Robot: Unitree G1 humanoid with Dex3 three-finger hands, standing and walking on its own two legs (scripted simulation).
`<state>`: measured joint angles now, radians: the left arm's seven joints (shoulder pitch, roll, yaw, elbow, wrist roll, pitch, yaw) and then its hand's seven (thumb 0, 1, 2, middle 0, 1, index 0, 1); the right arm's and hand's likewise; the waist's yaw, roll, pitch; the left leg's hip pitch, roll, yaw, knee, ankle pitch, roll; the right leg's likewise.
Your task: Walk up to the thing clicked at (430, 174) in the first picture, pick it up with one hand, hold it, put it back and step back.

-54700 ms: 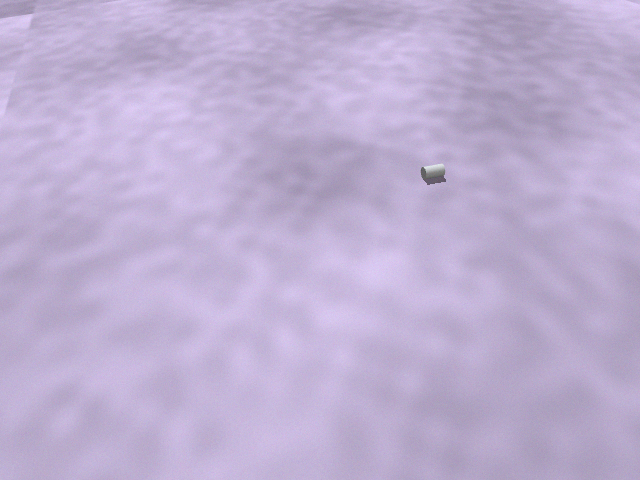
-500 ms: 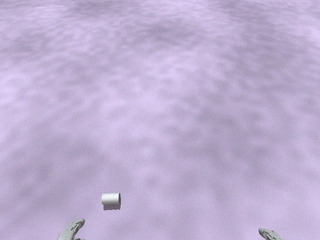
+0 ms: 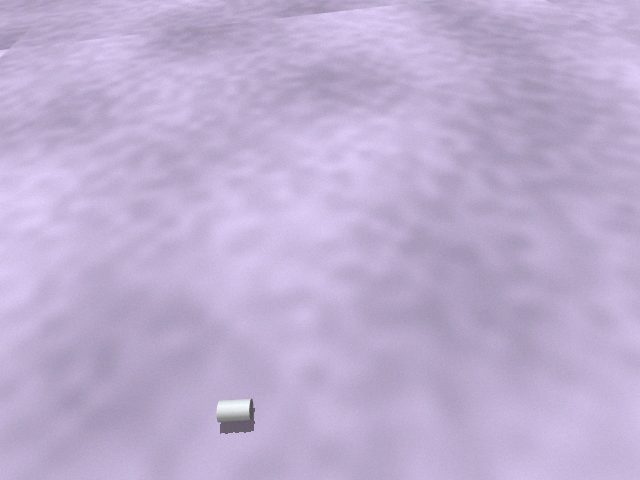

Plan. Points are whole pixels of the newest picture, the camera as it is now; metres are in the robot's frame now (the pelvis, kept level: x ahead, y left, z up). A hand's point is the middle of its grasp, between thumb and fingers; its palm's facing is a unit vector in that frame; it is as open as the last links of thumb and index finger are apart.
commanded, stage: stand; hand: left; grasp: from above
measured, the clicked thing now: (235, 410) +0.47 +0.35 -0.75
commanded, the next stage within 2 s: none
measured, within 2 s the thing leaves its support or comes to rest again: neither
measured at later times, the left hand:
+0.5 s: hand out of the picture +0.07 +0.23 -0.16, palm faces +0.00 -0.94 -0.34, open 7.4 cm
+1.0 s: hand out of the picture +0.08 +0.22 -0.15, palm faces +0.00 -0.94 -0.34, open 7.4 cm
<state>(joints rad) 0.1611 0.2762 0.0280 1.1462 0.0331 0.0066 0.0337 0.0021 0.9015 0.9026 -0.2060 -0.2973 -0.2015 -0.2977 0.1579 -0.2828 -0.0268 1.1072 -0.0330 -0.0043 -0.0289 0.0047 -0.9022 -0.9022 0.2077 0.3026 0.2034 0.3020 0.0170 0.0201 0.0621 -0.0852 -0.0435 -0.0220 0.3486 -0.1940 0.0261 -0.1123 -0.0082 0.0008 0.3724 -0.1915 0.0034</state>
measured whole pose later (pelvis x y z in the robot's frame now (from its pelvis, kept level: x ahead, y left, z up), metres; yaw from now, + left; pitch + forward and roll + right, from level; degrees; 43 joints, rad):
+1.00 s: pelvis +0.01 -0.02 +0.00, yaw -1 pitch -3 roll +0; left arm 0.09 0.31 0.03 1.17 0.02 -0.01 0.01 0.00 0.90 0.90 -0.21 -0.30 -0.20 -0.30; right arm 0.13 -0.33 0.00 1.14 -0.02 -0.01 -0.02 0.00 -0.90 -0.90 0.21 0.30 0.20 0.30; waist 0.00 0.02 0.06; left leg -0.07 -0.01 -0.02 0.31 -0.18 0.00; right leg -0.09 0.03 0.00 0.31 -0.16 -0.03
